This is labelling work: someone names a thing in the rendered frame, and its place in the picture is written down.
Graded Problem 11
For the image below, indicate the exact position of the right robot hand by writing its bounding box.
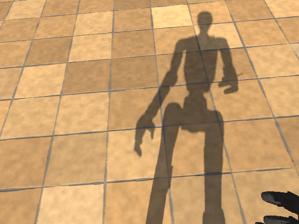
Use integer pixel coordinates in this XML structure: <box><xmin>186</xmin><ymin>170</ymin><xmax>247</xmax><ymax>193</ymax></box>
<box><xmin>255</xmin><ymin>191</ymin><xmax>299</xmax><ymax>224</ymax></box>

